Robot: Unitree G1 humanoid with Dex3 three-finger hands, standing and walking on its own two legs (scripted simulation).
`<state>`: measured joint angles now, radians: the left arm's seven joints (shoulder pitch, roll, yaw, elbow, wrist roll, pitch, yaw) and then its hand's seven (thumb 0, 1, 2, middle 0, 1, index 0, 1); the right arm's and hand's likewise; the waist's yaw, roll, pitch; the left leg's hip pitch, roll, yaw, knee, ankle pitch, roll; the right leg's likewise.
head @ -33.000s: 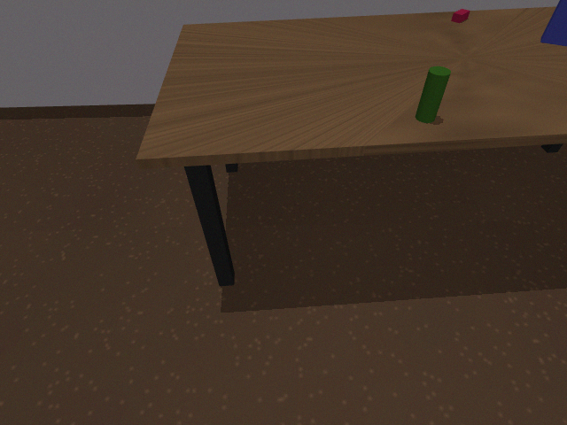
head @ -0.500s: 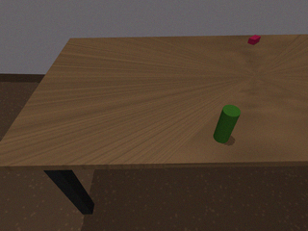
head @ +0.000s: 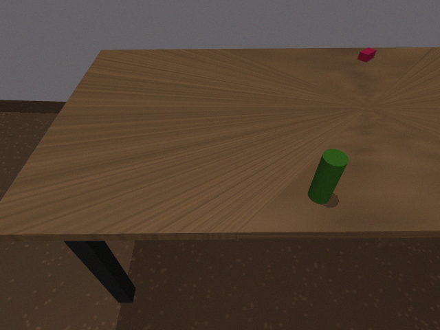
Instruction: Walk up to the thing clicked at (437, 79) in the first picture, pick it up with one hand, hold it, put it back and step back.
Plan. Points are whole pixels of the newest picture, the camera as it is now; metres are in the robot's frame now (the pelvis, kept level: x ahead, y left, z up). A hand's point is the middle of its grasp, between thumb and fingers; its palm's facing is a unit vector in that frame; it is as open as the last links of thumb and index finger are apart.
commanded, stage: stand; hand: right
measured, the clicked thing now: (326, 177) +0.45 -0.22 +0.01
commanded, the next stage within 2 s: none
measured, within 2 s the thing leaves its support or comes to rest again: neither
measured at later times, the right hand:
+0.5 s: hand out of the picture +0.07 -0.25 -0.16, palm faces -0.02 +0.93 -0.36, open 7.6 cm
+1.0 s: hand out of the picture +0.08 -0.25 -0.16, palm faces -0.03 +0.93 -0.35, open 7.4 cm
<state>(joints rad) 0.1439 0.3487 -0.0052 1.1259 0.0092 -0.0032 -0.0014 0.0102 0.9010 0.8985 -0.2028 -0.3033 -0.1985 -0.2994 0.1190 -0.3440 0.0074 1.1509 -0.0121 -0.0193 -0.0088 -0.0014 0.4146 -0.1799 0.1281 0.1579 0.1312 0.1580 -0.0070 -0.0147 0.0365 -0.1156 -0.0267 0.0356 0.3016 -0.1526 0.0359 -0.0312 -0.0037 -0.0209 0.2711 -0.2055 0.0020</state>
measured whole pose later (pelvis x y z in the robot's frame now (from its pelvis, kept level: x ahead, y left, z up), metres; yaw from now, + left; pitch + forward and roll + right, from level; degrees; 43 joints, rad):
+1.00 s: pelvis +0.01 +0.00 +0.00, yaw +1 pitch -1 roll +0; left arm 0.15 0.35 -0.01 1.11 0.01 -0.01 0.00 0.01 0.90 0.90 -0.20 -0.30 -0.20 -0.30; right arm 0.11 -0.34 0.00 1.15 -0.01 -0.02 0.00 0.01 -0.90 -0.90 0.20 0.30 0.21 0.30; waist -0.01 -0.02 0.04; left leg -0.12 -0.04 0.03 0.30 -0.16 0.04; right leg -0.03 -0.01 -0.03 0.27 -0.22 0.01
